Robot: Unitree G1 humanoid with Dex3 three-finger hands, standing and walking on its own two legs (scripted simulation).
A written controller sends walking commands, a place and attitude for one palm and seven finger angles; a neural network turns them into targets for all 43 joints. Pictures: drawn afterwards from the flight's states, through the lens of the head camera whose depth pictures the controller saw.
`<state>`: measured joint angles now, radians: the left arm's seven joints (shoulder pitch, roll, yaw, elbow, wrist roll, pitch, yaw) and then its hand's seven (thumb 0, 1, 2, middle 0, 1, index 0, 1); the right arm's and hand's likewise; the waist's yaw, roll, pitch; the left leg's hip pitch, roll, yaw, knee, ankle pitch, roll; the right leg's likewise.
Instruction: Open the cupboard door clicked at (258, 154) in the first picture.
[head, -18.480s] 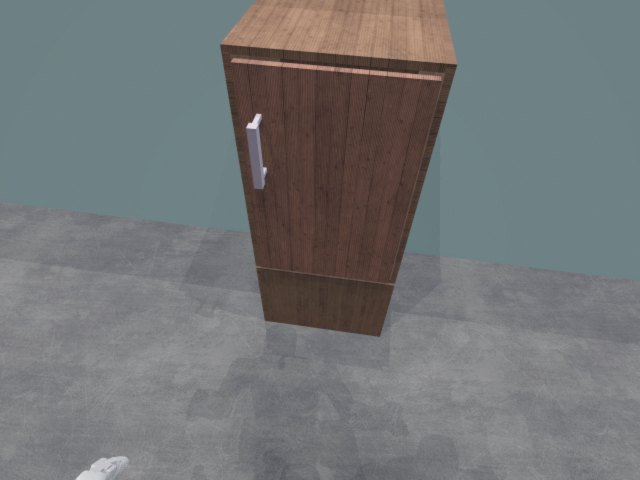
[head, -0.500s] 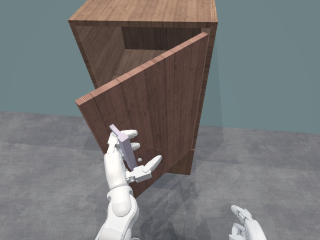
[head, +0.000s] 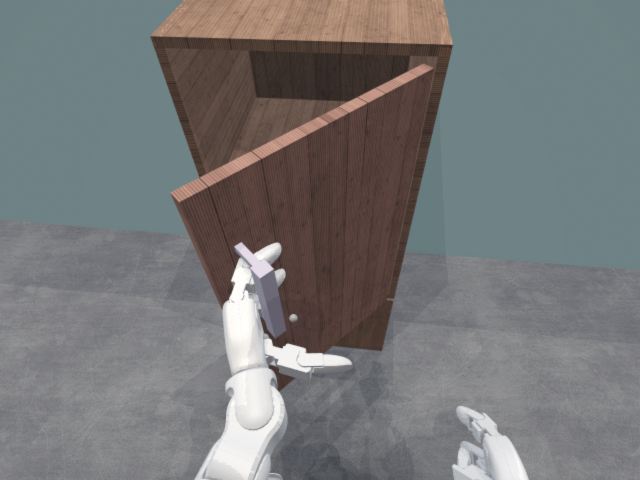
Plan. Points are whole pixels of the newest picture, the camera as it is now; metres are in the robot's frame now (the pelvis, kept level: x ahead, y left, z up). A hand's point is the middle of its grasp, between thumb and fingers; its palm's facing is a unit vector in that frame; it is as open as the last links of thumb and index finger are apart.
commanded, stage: slide the hand sideways off the handle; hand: left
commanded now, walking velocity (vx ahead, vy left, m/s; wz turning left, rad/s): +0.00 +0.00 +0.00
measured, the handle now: (261, 292) +0.34 +0.09 +0.06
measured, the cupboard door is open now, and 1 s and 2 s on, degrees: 48 50 50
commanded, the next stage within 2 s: draw the hand back to the body in 1.22 s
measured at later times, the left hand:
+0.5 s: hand (280, 361) +0.25 +0.06 +0.06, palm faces -0.15 -0.99 -0.03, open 16.3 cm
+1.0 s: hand (235, 391) +0.21 +0.10 +0.05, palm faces -0.13 -0.99 -0.04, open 16.0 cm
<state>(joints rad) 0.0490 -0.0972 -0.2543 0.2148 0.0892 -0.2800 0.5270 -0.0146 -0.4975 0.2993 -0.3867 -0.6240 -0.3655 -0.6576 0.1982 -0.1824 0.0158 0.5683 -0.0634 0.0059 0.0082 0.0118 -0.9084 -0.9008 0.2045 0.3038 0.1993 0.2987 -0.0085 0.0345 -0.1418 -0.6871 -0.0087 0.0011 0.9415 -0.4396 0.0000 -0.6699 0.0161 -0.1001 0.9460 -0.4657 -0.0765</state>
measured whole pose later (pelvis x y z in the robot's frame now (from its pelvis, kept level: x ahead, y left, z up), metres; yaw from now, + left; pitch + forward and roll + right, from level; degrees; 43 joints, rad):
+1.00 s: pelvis +0.01 +0.01 -0.01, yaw -1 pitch +11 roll +0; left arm 0.48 0.14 -0.15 -0.20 -0.08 -0.31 -0.06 -0.02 -0.50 0.30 -0.21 -0.33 -0.21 -0.32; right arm 0.26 -0.22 0.03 0.41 0.00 -0.05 0.00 0.01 -0.91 -0.90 0.21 0.30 0.20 0.30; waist 0.00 0.04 -0.13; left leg -0.74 0.00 0.02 1.04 -0.51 0.02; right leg -0.72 0.02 -0.08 1.03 -0.51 -0.06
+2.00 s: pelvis +0.02 +0.04 +0.03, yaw -1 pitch +3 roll -2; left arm 0.61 0.28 0.09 -0.46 -0.08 -0.05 0.04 -0.01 -0.28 0.39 -0.16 -0.30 -0.16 -0.30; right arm 0.28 -0.23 0.06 0.48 0.03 -0.12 -0.09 0.01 -0.91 -0.90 0.21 0.30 0.20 0.30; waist 0.04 0.06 -0.10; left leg -0.44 -0.02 0.02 0.80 -0.42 0.06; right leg -0.39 0.02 -0.07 0.73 -0.39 -0.01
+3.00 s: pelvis +0.02 +0.01 +0.06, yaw -2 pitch -5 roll +0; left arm 0.45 0.34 0.33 -0.36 -0.07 -0.08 0.11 0.01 0.89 0.90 -0.21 -0.30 -0.21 -0.30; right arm 0.19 -0.24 0.02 0.65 0.00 -0.09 -0.07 0.01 -0.91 -0.90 0.21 0.30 0.20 0.30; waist 0.07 0.07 0.02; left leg -0.07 0.00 0.03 0.40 -0.24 0.02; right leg -0.04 0.05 -0.05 0.35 -0.23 -0.05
